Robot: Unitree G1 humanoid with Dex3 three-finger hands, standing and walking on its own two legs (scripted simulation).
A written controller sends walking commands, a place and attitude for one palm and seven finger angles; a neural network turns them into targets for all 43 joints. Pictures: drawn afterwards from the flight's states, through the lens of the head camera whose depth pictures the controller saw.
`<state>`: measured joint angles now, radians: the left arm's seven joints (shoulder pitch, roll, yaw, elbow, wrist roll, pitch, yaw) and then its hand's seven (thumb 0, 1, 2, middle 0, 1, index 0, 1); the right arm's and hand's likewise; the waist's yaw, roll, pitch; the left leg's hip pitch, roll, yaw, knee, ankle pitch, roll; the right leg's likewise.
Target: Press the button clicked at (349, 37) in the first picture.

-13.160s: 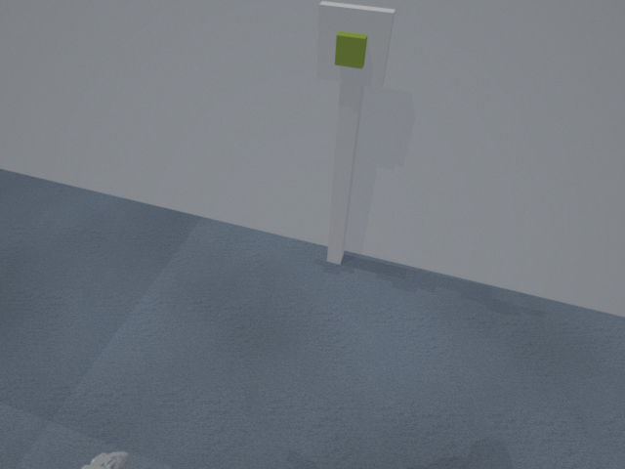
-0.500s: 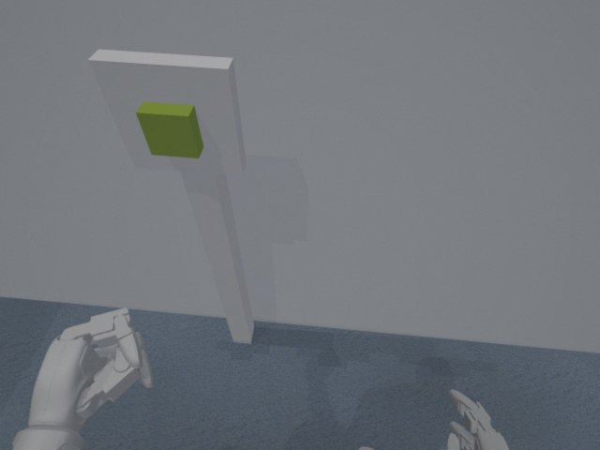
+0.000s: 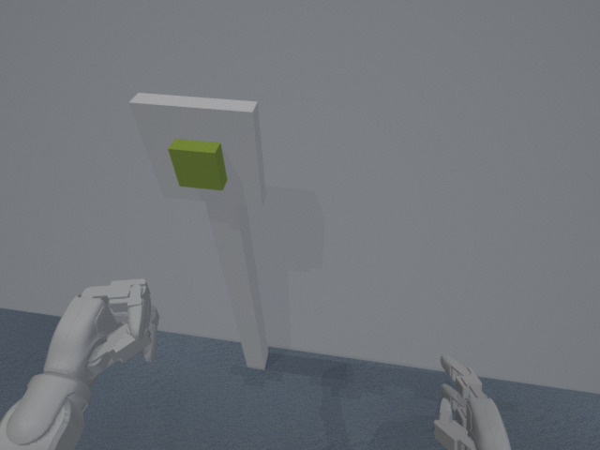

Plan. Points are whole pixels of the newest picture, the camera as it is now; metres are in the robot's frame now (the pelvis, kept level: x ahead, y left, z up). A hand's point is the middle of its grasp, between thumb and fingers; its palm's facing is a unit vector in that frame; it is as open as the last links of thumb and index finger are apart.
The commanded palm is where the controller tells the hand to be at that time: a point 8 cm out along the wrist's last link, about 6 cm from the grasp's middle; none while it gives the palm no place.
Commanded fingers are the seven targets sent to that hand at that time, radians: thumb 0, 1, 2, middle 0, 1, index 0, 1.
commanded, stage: raise the hand and make a fist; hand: left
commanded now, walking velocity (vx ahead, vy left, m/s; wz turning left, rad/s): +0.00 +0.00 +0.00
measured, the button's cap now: (200, 163) +0.48 +0.20 +0.14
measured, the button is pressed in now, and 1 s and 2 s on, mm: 0 0 0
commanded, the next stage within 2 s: aim a knuckle at the button in 0.58 s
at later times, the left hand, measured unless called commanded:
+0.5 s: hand (145, 317) +0.22 +0.19 +0.13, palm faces +0.00 -1.00 -0.07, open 3.1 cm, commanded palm +0.19 +0.24 +0.14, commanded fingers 0.00 0.90 0.90 -1.30 -1.50 -1.30 -1.50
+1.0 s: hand (163, 287) +0.27 +0.19 +0.12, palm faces -0.02 -1.00 -0.08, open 3.1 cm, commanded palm +0.24 +0.24 +0.13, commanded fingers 0.00 0.90 0.90 -1.30 -1.50 -1.30 -1.50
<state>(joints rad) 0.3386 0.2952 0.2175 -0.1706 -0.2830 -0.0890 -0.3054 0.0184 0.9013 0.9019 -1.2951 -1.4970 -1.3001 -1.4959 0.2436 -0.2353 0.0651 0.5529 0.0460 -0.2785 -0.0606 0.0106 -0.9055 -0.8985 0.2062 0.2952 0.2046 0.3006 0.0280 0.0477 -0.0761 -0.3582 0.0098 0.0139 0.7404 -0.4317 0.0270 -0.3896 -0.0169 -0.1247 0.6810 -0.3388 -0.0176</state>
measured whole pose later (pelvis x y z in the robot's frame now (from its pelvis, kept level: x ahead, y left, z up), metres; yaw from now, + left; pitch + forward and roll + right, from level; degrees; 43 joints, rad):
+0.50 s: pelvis -0.01 -0.02 +0.01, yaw -1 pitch -1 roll -1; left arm 0.24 0.29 0.27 -0.11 -0.30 -0.03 -0.31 0.02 0.90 0.90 -1.30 -1.50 -1.30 -1.50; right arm 0.26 -0.26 0.06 0.60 0.05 -0.28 -0.07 0.01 -0.91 -0.90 0.20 0.30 0.20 0.30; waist 0.03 0.04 -0.04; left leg -0.24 0.02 0.02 0.61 -0.36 0.01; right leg -0.29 0.00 -0.12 0.58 -0.28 -0.04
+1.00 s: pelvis -0.02 -0.02 +0.01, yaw -1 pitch +0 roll +0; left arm 0.00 0.32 0.27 0.14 -0.28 -0.06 -0.33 0.02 0.90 0.90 -1.30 -1.50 -1.30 -1.50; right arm 0.24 -0.26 0.07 0.64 0.05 -0.28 -0.10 0.01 -0.91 -0.90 0.21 0.30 0.20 0.30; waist 0.02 0.04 -0.01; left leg -0.27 0.02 0.02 0.61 -0.34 0.00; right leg -0.32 0.00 -0.12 0.59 -0.27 -0.05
